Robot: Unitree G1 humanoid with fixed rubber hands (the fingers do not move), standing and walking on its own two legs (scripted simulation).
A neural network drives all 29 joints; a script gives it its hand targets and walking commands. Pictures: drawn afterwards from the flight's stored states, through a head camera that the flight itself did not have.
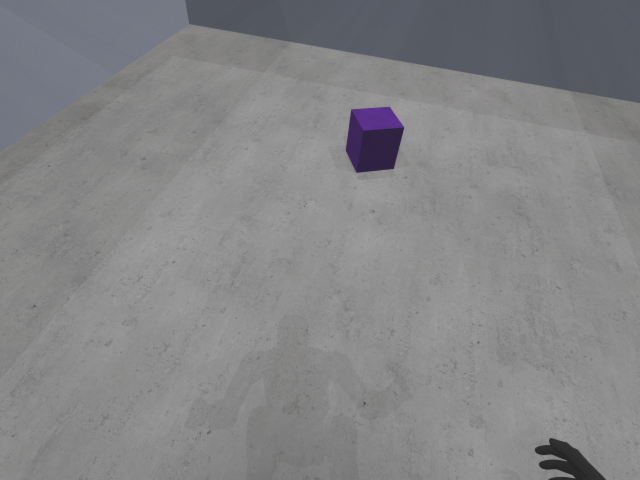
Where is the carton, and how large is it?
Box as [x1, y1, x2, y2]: [346, 107, 403, 172]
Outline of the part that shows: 389,107 351,109 346,151 356,172 393,168 403,126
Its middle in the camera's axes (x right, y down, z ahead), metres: +0.27 -0.51 +2.00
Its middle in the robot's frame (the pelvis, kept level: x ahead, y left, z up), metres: +1.79 -0.28 -0.63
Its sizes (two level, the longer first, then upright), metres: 0.210 0.200 0.250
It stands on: the floor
